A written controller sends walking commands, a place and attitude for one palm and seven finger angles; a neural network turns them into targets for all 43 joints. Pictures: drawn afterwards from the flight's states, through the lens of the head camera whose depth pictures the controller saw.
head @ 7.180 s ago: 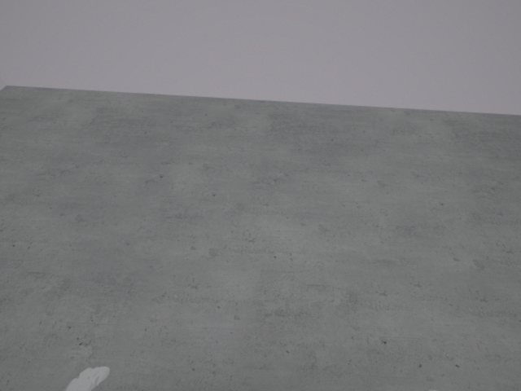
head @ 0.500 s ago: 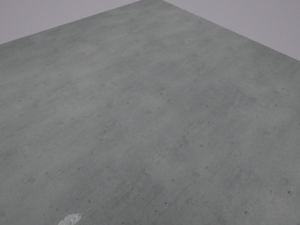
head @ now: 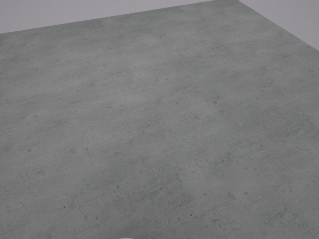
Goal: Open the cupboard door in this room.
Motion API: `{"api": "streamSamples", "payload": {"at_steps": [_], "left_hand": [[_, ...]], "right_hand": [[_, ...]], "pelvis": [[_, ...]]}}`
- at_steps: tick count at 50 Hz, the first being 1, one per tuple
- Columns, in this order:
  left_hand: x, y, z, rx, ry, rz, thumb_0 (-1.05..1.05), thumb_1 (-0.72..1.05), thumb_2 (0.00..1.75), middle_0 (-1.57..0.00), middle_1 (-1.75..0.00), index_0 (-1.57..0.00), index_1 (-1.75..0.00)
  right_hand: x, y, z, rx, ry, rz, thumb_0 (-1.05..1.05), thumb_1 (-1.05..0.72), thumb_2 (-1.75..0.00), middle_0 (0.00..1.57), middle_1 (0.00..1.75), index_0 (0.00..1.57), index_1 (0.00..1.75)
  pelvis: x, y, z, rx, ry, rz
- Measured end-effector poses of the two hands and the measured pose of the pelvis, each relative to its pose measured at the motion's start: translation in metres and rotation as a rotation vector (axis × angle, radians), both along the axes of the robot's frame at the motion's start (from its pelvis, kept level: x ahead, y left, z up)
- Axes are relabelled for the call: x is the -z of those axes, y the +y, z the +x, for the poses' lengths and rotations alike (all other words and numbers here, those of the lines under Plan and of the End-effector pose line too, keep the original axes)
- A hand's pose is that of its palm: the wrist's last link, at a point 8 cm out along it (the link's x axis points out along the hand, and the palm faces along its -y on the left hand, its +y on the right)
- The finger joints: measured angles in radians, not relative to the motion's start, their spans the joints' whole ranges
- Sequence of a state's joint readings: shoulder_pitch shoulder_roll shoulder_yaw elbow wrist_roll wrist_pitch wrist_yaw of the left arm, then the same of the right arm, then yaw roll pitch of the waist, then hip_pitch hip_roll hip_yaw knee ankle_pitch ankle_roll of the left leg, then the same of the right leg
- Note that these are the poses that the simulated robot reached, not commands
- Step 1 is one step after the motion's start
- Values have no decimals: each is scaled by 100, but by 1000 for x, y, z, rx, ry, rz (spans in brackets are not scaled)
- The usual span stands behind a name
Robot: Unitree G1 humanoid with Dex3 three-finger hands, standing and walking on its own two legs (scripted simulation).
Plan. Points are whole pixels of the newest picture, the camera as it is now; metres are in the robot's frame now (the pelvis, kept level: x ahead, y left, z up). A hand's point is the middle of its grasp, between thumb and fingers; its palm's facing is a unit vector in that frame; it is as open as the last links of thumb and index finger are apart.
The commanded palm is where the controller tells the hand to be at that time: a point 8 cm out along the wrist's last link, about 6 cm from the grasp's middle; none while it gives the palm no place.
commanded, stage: turn or walk to find it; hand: left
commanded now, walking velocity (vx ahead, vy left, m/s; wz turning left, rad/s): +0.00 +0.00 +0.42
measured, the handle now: out of the picture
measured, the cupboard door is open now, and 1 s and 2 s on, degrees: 0 0 0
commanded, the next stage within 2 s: none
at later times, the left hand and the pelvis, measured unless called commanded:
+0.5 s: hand out of the picture +0.05 +0.22 -0.15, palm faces +0.19 -0.94 -0.28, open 7.4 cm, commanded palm none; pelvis -0.03 +0.00 +0.00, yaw +10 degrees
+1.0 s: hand out of the picture -0.13 +0.17 -0.16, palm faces +0.46 -0.85 -0.26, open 7.4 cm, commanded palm none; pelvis -0.07 -0.03 +0.00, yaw +25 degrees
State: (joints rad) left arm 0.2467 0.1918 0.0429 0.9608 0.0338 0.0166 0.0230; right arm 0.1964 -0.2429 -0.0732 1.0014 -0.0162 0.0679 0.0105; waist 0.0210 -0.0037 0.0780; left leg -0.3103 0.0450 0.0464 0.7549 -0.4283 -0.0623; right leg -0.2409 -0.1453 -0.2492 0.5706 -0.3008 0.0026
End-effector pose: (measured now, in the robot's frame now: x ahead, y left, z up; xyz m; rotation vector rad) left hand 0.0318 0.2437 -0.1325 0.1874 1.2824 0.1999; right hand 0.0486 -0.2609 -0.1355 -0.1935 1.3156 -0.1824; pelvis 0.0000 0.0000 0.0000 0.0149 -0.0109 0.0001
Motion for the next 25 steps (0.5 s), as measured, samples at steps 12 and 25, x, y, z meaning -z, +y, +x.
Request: {"api": "streamSamples", "payload": {"at_steps": [12,25], "left_hand": [[4,52,-36,-113,36,-8,0,91,90,-20,-30,-19,-30],[-20,18,-2,-113,-149,51,0,91,90,-20,-30,-19,-30]], "right_hand": [[-24,60,51,-151,-154,-12,0,-91,-90,20,30,20,30],[9,29,5,-159,-50,60,0,-90,-90,21,30,20,30]], "pelvis": [[-6,31,-12,-81,-7,-37],[0,-3,-32,-182,1,2]]}}
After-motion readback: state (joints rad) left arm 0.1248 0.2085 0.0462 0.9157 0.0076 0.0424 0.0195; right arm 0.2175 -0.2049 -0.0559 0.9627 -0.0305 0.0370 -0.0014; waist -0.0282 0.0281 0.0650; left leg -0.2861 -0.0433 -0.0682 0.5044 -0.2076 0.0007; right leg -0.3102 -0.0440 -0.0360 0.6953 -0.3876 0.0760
